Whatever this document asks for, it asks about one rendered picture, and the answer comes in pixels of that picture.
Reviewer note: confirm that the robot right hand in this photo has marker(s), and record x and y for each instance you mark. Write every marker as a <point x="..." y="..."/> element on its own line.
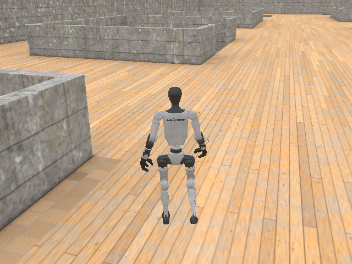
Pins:
<point x="203" y="152"/>

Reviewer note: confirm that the robot right forearm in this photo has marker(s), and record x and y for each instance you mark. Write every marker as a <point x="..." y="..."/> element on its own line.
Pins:
<point x="201" y="143"/>

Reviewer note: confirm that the humanoid robot torso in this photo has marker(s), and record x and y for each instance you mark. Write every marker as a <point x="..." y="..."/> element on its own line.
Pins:
<point x="175" y="132"/>

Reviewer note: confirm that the robot left thigh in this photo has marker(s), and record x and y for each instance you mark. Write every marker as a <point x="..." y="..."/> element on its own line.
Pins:
<point x="162" y="161"/>

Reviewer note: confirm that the robot left forearm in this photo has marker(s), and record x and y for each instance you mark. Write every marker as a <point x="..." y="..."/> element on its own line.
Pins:
<point x="148" y="148"/>

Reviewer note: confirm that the right robot upper arm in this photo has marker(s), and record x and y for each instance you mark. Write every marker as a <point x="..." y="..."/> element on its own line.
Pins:
<point x="195" y="124"/>

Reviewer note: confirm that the robot left hand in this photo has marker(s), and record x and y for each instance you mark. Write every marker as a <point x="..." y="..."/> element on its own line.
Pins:
<point x="143" y="164"/>

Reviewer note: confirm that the left robot upper arm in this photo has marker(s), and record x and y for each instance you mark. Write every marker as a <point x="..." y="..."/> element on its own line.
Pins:
<point x="155" y="125"/>

